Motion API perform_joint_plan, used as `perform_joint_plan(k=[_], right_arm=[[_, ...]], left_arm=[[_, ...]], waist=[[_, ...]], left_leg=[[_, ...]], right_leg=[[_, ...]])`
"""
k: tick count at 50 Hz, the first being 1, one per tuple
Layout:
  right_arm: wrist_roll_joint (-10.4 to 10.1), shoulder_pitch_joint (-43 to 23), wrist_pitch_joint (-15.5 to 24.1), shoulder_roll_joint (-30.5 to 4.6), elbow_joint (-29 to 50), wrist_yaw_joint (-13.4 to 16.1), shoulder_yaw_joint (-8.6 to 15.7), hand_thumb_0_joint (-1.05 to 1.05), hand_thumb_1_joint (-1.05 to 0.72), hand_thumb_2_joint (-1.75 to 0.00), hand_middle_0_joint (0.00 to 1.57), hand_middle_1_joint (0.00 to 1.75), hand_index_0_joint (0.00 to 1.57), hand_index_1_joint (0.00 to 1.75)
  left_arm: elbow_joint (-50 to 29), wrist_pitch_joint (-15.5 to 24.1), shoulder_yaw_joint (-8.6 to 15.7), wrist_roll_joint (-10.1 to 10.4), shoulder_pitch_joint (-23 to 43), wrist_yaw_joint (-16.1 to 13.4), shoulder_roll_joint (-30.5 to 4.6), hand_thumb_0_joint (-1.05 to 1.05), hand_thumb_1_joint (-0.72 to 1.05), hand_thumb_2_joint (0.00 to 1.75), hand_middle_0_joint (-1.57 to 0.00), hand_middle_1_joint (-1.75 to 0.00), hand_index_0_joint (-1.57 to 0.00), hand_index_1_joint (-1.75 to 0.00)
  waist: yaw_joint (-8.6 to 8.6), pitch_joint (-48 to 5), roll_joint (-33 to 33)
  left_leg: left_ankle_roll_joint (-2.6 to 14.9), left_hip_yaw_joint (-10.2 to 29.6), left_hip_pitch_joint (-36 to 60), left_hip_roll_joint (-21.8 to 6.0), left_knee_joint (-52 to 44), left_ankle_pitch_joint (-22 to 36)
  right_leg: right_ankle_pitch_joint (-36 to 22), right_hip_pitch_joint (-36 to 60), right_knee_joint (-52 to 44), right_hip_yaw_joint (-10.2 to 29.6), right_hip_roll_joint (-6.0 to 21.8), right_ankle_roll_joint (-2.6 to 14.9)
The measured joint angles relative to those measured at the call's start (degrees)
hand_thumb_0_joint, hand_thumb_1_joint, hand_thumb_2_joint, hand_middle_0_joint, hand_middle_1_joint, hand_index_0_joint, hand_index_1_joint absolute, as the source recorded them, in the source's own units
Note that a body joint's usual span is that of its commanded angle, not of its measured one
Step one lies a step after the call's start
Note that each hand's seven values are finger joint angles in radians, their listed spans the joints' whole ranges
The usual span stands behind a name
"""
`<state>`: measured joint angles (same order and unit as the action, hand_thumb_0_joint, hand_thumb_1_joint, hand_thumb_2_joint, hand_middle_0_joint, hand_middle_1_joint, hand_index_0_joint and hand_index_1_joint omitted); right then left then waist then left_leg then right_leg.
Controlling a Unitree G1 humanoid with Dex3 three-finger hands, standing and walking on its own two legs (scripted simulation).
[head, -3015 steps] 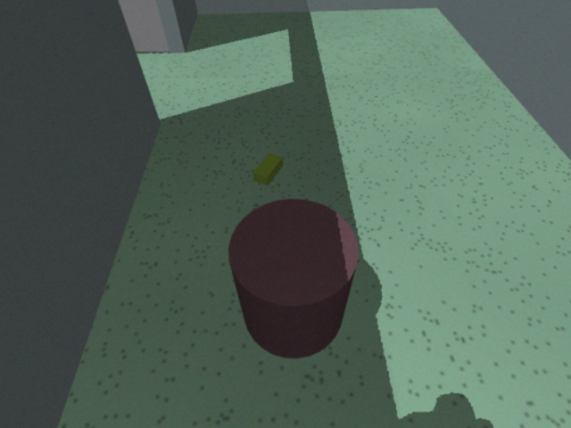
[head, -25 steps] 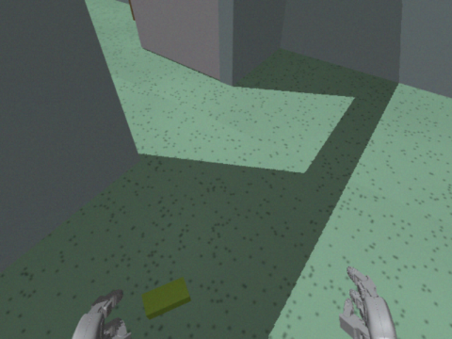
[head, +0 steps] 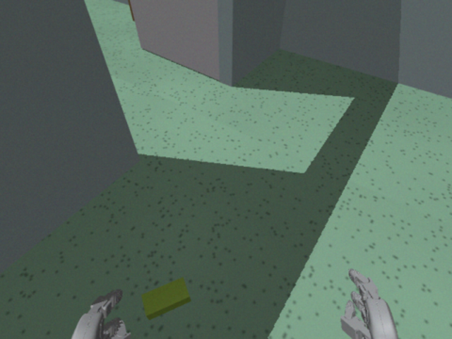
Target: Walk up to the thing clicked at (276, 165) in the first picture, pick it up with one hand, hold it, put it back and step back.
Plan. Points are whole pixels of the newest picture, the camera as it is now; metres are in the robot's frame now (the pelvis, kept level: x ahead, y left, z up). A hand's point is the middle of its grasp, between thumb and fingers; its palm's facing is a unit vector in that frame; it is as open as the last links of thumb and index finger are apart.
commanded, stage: home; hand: left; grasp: from above
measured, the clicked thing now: (166, 298) +0.42 +0.25 -0.69
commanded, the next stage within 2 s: stand in 0.40 s
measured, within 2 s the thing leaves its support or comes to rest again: neither
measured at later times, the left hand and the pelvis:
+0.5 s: hand out of the picture +0.16 +0.18 -0.04, palm faces +0.05 -0.98 -0.21, open 7.4 cm; pelvis +0.00 +0.00 +0.00, yaw +0 degrees
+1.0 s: hand out of the picture +0.04 +0.25 -0.11, palm faces +0.04 -0.95 -0.32, open 7.4 cm; pelvis +0.00 +0.01 +0.05, yaw +0 degrees
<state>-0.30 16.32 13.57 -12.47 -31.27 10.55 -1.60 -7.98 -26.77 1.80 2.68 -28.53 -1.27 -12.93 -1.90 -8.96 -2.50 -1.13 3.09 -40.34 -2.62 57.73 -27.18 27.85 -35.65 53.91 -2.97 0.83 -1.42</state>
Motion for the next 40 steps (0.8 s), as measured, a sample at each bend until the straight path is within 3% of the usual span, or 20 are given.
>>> perform_joint_plan(k=[25, 28, 31, 35, 40], right_arm=[[-0.2, 0.0, -0.2, 0.1, 0.5, 0.0, -0.1, 0.01, -0.9, -0.89, 0.2, 0.3, 0.2, 0.3], [4.2, -3.3, -3.9, -1.0, -5.4, -3.2, 0.7, 0.01, -0.9, -0.89, 0.2, 0.3, 0.2, 0.3], [4.9, -6.2, -8.4, -2.7, -11.3, -7.4, 1.0, 0.01, -0.9, -0.89, 0.2, 0.3, 0.2, 0.3], [3.6, -6.7, -10.6, -3.8, -15.5, -10.0, 2.9, 0.01, -0.9, -0.89, 0.2, 0.3, 0.2, 0.3], [3.4, -6.0, -12.0, -4.6, -19.5, -10.4, 4.2, 0.01, -0.9, -0.89, 0.2, 0.3, 0.2, 0.3]], left_arm=[[-1.1, -0.3, -0.1, 0.2, -0.4, -0.2, -0.4, 0.01, 0.9, 0.9, -0.2, -0.3, -0.2, -0.3], [12.9, 11.0, -1.7, -3.5, 7.2, -0.8, -1.6, 0.01, 0.9, 0.9, -0.2, -0.3, -0.2, -0.3], [27.0, 17.7, -1.5, -5.4, 13.2, -0.8, -2.8, 0.01, 0.9, 0.9, -0.2, -0.3, -0.2, -0.3], [39.1, 21.1, -0.2, -5.5, 15.4, -0.8, -3.8, 0.01, 0.9, 0.9, -0.2, -0.3, -0.2, -0.3], [50.5, 23.3, 0.8, -5.5, 15.3, -0.9, -4.0, 0.01, 0.9, 0.9, -0.2, -0.3, -0.2, -0.3]], waist=[[0.05, -0.1, -0.1], [2.11, 5.2, 1.4], [3.33, 8.1, 2.7], [3.53, 9.8, 3.6], [3.28, 10.7, 3.1]], left_leg=[[-0.05, 0.2, -0.7, 0.0, 0.3, 0.0], [0.39, -0.8, 4.7, 0.7, -2.2, 1.1], [0.64, -1.7, 9.1, 1.5, -5.8, 2.8], [0.93, -2.4, 13.4, 2.1, -9.9, 4.4], [1.26, -2.4, 17.8, 2.0, -14.6, 6.1]], right_leg=[[0.1, -0.7, 0.3, -0.1, 0.0, 0.05], [-0.3, 4.0, -0.9, 0.7, 0.7, 0.19], [-1.4, 7.5, -3.1, 1.4, 1.6, 0.04], [-2.8, 11.4, -6.5, 2.0, 2.2, -0.44], [-5.3, 16.3, -12.4, 1.8, 2.0, -0.88]])
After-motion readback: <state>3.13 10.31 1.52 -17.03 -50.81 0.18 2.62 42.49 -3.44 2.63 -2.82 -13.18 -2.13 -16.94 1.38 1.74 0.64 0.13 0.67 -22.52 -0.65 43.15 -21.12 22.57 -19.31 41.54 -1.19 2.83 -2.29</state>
